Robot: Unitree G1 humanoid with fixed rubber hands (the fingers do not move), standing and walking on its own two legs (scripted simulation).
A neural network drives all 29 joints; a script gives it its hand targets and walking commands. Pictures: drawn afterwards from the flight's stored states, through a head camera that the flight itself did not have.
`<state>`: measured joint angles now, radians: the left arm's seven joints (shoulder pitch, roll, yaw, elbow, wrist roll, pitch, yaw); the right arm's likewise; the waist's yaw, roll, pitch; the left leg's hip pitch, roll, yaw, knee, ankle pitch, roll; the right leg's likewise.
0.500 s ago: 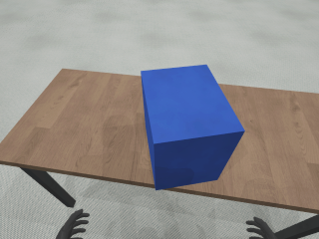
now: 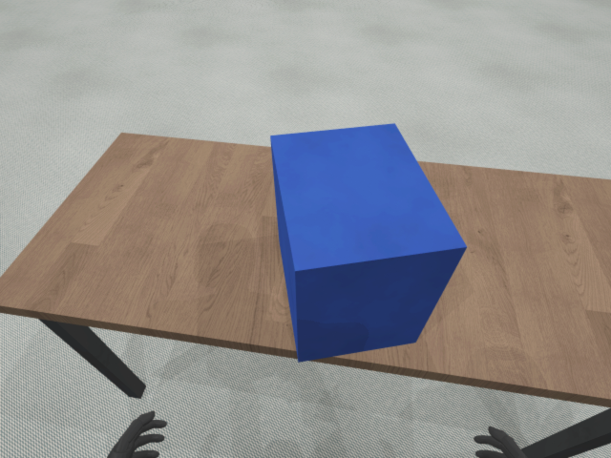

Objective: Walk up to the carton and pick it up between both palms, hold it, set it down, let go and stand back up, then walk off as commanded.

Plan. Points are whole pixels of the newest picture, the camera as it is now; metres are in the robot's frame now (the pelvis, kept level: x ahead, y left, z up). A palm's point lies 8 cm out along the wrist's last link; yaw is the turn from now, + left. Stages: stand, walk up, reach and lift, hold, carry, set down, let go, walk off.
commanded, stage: stand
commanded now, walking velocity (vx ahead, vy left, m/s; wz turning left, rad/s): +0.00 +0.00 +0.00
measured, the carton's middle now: (346, 243) +0.43 -0.03 +0.01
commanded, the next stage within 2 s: walk up in 0.02 s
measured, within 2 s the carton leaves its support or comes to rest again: neither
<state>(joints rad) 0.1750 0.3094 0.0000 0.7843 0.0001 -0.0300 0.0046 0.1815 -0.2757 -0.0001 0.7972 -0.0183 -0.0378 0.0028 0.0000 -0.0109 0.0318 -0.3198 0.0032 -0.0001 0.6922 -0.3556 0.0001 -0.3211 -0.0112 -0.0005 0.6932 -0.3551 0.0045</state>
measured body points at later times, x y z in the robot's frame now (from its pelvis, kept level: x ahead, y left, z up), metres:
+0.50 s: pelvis +0.02 +0.01 +0.00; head +0.05 +0.02 +0.45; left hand +0.10 +0.30 -0.12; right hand +0.13 -0.26 -0.11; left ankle +0.01 +0.12 -0.72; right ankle +0.01 -0.12 -0.72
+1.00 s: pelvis +0.04 -0.01 +0.01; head +0.07 -0.03 +0.45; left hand +0.10 +0.30 -0.10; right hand +0.16 -0.28 -0.12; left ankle +0.08 +0.12 -0.69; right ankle +0.06 -0.13 -0.72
